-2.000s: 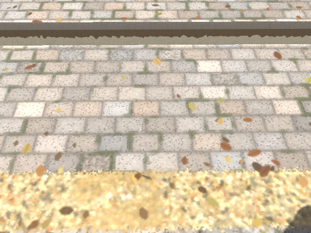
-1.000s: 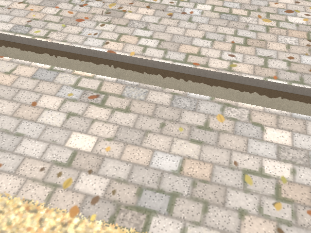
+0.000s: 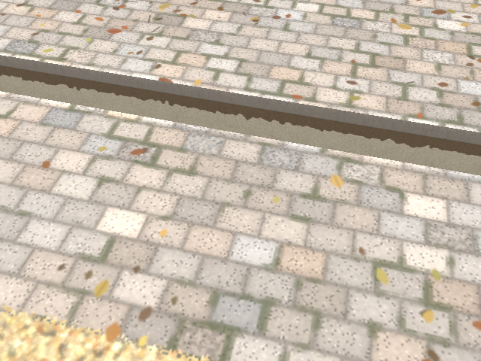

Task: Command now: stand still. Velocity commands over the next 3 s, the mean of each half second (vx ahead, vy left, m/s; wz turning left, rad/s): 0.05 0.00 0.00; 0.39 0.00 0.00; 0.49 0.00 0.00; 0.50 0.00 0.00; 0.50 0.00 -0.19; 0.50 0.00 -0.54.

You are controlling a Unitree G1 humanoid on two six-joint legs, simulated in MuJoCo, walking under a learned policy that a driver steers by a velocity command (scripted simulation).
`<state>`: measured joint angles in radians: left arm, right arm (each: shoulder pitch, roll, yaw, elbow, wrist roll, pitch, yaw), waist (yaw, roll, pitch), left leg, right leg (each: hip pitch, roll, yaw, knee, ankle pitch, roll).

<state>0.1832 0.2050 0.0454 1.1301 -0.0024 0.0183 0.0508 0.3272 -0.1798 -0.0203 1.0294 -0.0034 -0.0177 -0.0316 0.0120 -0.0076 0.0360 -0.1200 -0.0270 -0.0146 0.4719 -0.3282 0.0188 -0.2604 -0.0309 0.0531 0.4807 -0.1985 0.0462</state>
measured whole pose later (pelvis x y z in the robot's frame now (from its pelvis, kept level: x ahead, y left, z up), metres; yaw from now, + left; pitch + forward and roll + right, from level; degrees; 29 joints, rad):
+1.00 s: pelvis +0.22 -0.03 +0.00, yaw +0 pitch +2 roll -1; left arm 0.50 0.19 0.02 1.09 -0.01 -0.08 0.02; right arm -0.02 -0.23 -0.03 0.86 0.03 -0.09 0.04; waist 0.09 0.03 0.02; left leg -0.65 0.07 0.03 0.60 0.02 0.04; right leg 0.16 0.03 -0.04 0.14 -0.33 -0.03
